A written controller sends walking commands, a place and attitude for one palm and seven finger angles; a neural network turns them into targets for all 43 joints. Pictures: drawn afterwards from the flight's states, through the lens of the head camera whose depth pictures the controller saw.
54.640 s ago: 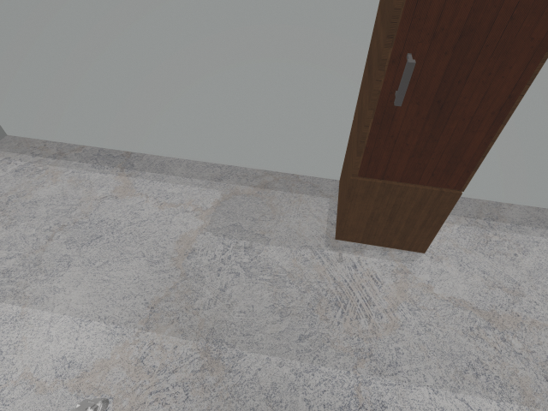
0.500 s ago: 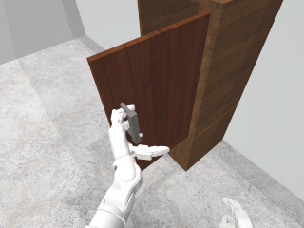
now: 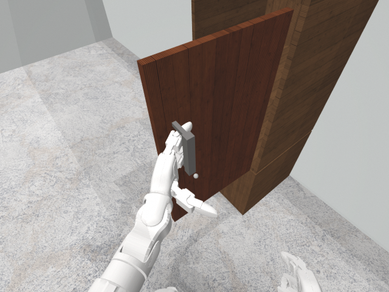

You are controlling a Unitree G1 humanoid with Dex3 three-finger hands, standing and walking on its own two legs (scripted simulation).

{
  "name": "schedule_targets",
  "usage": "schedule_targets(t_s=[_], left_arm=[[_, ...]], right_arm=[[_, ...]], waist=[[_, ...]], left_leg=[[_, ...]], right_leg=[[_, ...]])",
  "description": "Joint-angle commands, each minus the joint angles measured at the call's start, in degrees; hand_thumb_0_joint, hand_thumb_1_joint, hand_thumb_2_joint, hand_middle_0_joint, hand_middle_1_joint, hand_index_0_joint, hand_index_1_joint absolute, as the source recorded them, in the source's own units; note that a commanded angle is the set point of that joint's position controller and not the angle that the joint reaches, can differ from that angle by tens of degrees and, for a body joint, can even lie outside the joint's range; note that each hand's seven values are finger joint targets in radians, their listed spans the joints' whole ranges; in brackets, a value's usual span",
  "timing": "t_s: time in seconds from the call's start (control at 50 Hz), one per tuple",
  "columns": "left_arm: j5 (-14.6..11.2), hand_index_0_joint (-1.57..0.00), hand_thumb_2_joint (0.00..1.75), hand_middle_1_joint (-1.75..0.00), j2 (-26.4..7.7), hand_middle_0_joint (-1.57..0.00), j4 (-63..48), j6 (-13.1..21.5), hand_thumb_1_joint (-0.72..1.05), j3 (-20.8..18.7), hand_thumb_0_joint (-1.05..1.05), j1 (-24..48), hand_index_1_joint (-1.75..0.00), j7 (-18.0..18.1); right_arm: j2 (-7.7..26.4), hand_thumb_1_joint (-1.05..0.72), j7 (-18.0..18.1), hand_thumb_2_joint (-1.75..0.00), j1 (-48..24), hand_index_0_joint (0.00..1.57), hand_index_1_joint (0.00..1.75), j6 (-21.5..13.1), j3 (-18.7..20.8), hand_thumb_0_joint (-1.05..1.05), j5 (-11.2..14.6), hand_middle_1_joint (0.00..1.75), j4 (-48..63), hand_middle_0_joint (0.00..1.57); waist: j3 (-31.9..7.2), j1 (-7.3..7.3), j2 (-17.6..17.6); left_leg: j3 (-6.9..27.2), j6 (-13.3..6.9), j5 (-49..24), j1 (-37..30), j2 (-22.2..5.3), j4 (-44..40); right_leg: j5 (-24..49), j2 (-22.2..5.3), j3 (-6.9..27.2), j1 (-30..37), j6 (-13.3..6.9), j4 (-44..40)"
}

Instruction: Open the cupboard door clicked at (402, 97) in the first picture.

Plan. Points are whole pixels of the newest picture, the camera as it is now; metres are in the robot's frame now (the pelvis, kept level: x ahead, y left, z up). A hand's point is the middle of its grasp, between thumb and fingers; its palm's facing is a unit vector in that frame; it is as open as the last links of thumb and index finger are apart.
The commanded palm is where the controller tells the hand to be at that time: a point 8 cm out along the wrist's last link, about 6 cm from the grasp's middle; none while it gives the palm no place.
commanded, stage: slide the hand sideways off the handle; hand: left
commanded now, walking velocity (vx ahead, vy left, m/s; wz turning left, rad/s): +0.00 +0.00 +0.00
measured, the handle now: (183, 149) +0.39 +0.05 +0.08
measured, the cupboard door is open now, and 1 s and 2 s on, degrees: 87 88 88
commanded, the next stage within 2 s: draw the hand back to the body in 0.98 s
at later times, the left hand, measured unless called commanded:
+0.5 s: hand (185, 193) +0.28 +0.04 +0.09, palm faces -0.05 -1.00 +0.00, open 16.3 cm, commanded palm +0.25 +0.10 +0.08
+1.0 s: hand (156, 217) +0.24 +0.09 +0.08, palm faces -0.02 -1.00 -0.04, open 16.3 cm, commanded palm +0.21 +0.14 +0.08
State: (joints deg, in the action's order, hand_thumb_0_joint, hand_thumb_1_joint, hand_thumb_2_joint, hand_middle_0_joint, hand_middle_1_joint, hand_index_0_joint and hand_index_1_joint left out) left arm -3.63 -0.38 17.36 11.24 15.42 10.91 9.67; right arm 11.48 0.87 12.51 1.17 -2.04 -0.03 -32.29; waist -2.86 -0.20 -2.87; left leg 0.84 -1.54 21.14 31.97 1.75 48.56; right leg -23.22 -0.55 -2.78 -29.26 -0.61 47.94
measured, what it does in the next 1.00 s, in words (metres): stands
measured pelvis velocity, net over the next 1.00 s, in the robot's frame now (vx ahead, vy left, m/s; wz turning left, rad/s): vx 0.03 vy -0.03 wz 0.00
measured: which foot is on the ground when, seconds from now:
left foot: down 0.00-1.00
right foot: down 0.00-1.00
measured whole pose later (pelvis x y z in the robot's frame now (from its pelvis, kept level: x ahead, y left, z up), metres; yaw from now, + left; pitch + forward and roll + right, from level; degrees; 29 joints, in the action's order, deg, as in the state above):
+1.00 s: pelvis +0.03 -0.03 -0.01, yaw +0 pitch +7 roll +0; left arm -8.7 -7.9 -14.8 14.5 3.0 -28.6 -5.2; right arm 13.9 2.0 14.9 -6.1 -1.3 0.1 -27.1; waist -5.0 -0.8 -2.9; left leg 2.0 1.1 24.9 32.3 0.3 50.4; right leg -27.8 1.0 -3.8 -30.1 -3.0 50.9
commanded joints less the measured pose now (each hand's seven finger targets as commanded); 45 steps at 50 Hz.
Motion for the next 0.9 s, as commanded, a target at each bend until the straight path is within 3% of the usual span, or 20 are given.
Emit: schedule_targets(t_s=[0.0, 0.06, 0.14, 0.2, 0.26, 0.34, 0.44, 0.48, 0.56, 0.58, 0.66, 0.78, 0.88], left_arm=[[-0.2, -0.15, 0.3, -0.3, 8.7, -0.15, -14.0, 3.2, -0.5, 2.0, 0.0, 15.3, -0.3, 0.4], [3.1, -0.15, 0.3, -0.3, 7.7, -0.15, -16.2, 3.8, -0.5, 2.6, 0.0, 11.4, -0.3, 2.1], [4.8, -0.15, 0.3, -0.3, 5.5, -0.15, -19.3, 4.0, -0.5, 1.8, 0.0, 6.3, -0.3, 2.3], [4.3, -0.15, 0.3, -0.3, 4.1, -0.15, -22.9, 3.7, -0.5, 0.5, 0.0, -0.3, -0.3, 1.4], [4.5, -0.15, 0.3, -0.3, 3.8, -0.15, -26.7, 3.0, -0.5, 1.1, 0.0, -3.0, -0.3, 1.0], [4.0, -0.15, 0.3, -0.3, 1.3, -0.15, -33.7, 3.0, -0.5, -0.4, 0.0, -12.2, -0.3, 0.2], [3.9, -0.15, 0.3, -0.3, 0.4, -0.15, -40.1, 3.3, -0.5, 0.2, 0.0, -20.3, -0.3, -1.7], [3.3, -0.15, 0.3, -0.3, -0.5, -0.15, -40.7, 3.5, -0.5, -0.7, 0.0, -22.7, -0.3, -2.8], [2.1, -0.15, 0.3, -0.3, -2.7, -0.15, -43.3, 3.8, -0.5, -2.5, 0.0, -23.9, -0.3, -5.5], [1.5, -0.15, 0.3, -0.3, -4.4, -0.15, -42.5, 3.9, -0.5, -4.9, 0.0, -26.5, -0.3, -6.2], [-0.5, -0.15, 0.3, -0.3, -5.1, -0.15, -44.3, 4.4, -0.5, -6.6, 0.0, -29.3, -0.3, -8.7], [-3.1, -0.15, 0.3, -0.3, -8.4, -0.15, -45.4, 5.5, -0.5, -11.2, 0.0, -35.0, -0.3, -12.0], [-4.9, -0.15, 0.3, -0.3, -11.0, -0.15, -45.0, 6.8, -0.5, -14.7, 0.0, -36.7, -0.3, -14.4]], right_arm=[[5.7, -0.9, -0.4, -0.9, -4.9, 0.2, 0.3, -4.2, 2.3, 0.0, 0.5, 0.3, 9.5, 0.2], [5.7, -0.9, -1.5, -0.9, -4.1, 0.2, 0.3, -4.2, 2.6, 0.0, 0.0, 0.3, 10.3, 0.2], [5.9, -0.9, -1.8, -0.9, -4.0, 0.2, 0.3, -3.8, 2.9, 0.0, -0.2, 0.3, 11.5, 0.2], [5.5, -0.9, -1.8, -0.9, -4.0, 0.2, 0.3, -3.6, 2.8, 0.0, -0.2, 0.3, 12.5, 0.2], [5.2, -0.9, -1.7, -0.9, -4.5, 0.2, 0.3, -3.5, 2.5, 0.0, -0.1, 0.3, 13.2, 0.2], [5.1, -0.9, -1.6, -0.9, -4.1, 0.2, 0.3, -3.8, 2.5, 0.0, -0.1, 0.3, 14.2, 0.2], [5.0, -0.9, -1.5, -0.9, -3.4, 0.2, 0.3, -4.4, 2.4, 0.0, -0.2, 0.3, 15.1, 0.2], [5.1, -0.9, -1.3, -0.9, -3.2, 0.2, 0.3, -5.0, 2.4, 0.0, -0.3, 0.3, 15.2, 0.2], [5.3, -0.9, -0.5, -0.9, -3.0, 0.2, 0.3, -5.9, 2.2, 0.0, -0.3, 0.3, 15.4, 0.2], [5.4, -0.9, -0.2, -0.9, -2.7, 0.2, 0.3, -6.1, 2.3, 0.0, -0.3, 0.3, 15.4, 0.2], [5.3, -0.9, 0.4, -0.9, -3.0, 0.2, 0.3, -7.2, 2.1, 0.0, 0.0, 0.3, 15.6, 0.2], [5.8, -0.9, 0.8, -0.9, -2.3, 0.2, 0.3, -8.9, 2.3, 0.0, 0.2, 0.3, 15.4, 0.2], [6.4, -0.9, 1.4, -0.9, -2.4, 0.2, 0.3, -10.0, 2.4, 0.0, 0.4, 0.3, 15.1, 0.2]], waist=[[-13.1, 1.7, 5.8], [-13.5, 1.33, 5.7], [-13.9, 0.55, 6.6], [-14.1, -0.36, 6.7], [-12.2, 0.16, 5.4], [-13.5, -0.68, 5.9], [-11.4, 0.51, 5.3], [-10.4, 0.66, 6.4], [-10.9, 1.04, 5.3], [-10.8, 0.42, 6.8], [-11.8, 0.15, 5.5], [-11.7, 0.03, 6.9], [-9.9, 0.2, 7.2]], left_leg=[[3.5, 1.0, -1.3, -10.8, -1.6, -10.4], [2.9, 0.9, -4.8, -10.7, -1.8, -9.8], [2.0, 0.7, -6.3, -10.2, -1.8, -9.4], [1.0, 0.6, -9.0, -10.3, -1.8, -9.3], [0.8, 0.6, -9.8, -10.3, -1.8, -9.0], [0.3, 0.5, -12.8, -10.6, -1.6, -8.3], [0.2, 0.3, -14.7, -10.1, -1.4, -6.6], [0.3, 0.2, -13.0, -9.2, -1.2, -6.0], [0.2, 0.1, -12.4, -8.4, -0.6, -4.8], [0.3, 0.2, -11.8, -7.5, -0.6, -4.8], [0.0, 0.2, -12.3, -6.9, -0.2, -4.0], [0.0, 0.3, -11.5, -4.5, 0.1, -3.0], [0.1, 0.5, -8.6, -1.7, 0.4, -2.0]], right_leg=[[4.1, 1.8, -1.3, -0.3, -1.7, -8.0], [6.4, 1.6, -1.2, 0.4, -1.9, -7.4], [7.7, 1.7, -0.7, 2.2, -2.0, -7.7], [11.1, 1.7, -0.4, 4.4, -2.0, -7.8], [12.6, 1.5, -0.2, 4.2, -1.8, -7.9], [16.7, 1.6, 0.2, 6.7, -1.9, -7.6], [20.5, 1.4, 0.5, 5.7, -1.4, -6.7], [20.1, 1.3, 0.7, 4.9, -1.0, -6.7], [20.5, 1.0, 1.3, 4.3, -0.7, -6.2], [20.5, 1.0, 1.5, 5.0, -0.6, -6.3], [23.3, 0.5, 2.2, 6.0, 0.0, -6.1], [27.2, -0.4, 3.7, 7.3, 1.2, -6.2], [22.7, -0.9, 5.4, 6.3, 1.6, -7.3]])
